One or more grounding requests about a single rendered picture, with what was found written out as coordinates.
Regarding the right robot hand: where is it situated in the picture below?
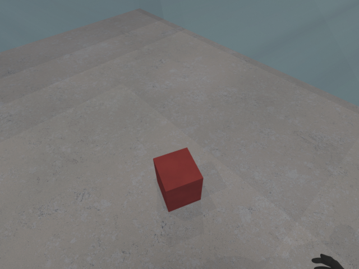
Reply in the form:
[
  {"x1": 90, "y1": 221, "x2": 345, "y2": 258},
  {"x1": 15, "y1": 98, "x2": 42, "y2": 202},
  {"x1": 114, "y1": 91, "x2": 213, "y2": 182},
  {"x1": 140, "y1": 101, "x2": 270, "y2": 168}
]
[{"x1": 312, "y1": 254, "x2": 344, "y2": 269}]

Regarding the carton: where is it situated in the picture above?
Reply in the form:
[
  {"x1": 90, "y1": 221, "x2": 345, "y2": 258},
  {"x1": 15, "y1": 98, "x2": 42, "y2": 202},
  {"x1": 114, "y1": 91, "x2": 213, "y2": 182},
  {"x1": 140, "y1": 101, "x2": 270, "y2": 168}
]
[{"x1": 153, "y1": 148, "x2": 203, "y2": 212}]

